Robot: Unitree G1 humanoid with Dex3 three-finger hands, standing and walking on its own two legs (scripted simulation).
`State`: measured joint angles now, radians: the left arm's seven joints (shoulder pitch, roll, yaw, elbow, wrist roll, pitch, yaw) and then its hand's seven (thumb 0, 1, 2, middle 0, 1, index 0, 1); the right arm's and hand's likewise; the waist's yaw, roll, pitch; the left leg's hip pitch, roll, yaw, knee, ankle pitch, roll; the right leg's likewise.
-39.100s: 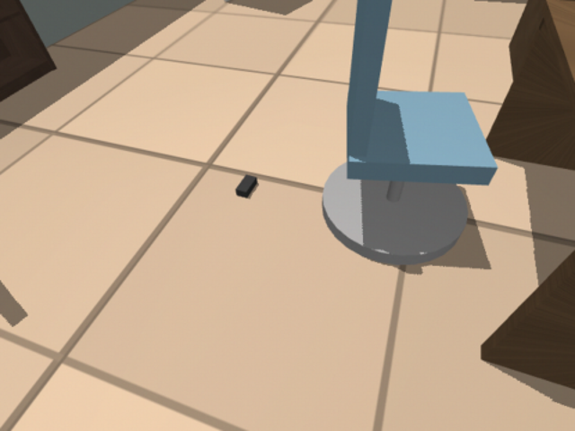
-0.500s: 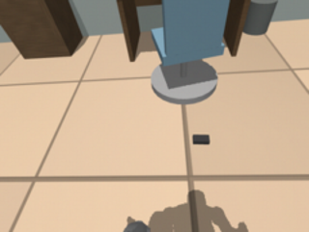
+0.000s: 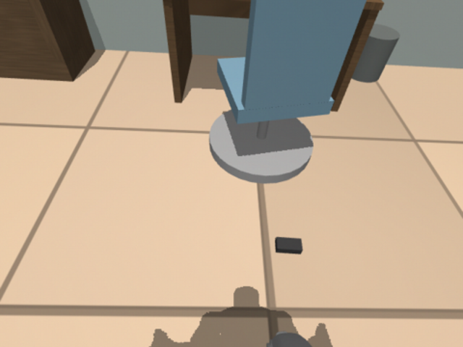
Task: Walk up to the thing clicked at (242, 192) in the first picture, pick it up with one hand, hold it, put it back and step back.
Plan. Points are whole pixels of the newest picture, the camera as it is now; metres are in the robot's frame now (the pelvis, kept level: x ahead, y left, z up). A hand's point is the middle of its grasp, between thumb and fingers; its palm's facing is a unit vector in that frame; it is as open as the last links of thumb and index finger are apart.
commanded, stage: walk up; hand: right
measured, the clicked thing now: (288, 245) +0.68 -0.30 -0.76
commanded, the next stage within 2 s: none
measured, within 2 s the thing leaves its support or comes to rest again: neither
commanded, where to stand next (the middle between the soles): +0.30 -0.06 m, yaw -1 degrees
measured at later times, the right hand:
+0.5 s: hand (394, 328) +0.19 -0.32 -0.16, palm faces -0.01 +0.94 -0.34, open 7.4 cm
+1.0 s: hand (372, 279) +0.29 -0.30 -0.14, palm faces +0.01 +0.91 -0.42, open 7.4 cm
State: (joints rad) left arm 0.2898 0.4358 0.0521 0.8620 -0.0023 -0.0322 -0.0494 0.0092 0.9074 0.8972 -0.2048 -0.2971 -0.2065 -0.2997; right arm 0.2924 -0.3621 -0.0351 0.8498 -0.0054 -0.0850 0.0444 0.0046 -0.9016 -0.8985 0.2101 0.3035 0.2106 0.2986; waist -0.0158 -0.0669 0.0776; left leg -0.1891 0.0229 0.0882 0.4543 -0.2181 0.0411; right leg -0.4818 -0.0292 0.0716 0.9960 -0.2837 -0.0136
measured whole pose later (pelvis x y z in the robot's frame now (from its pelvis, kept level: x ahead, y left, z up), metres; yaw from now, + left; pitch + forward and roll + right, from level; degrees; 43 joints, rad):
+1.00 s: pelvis +0.23 -0.03 -0.01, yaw -2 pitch -3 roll +0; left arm 0.26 0.42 0.04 0.95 0.01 0.01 -0.03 0.01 0.91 0.90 -0.21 -0.30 -0.21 -0.30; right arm 0.25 -0.38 -0.02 0.88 -0.03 -0.04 0.02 0.01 -0.90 -0.90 0.21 0.30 0.21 0.30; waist -0.02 -0.05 0.08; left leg -0.32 0.04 0.06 0.58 -0.21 0.02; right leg -0.37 -0.05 0.01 0.72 -0.37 0.00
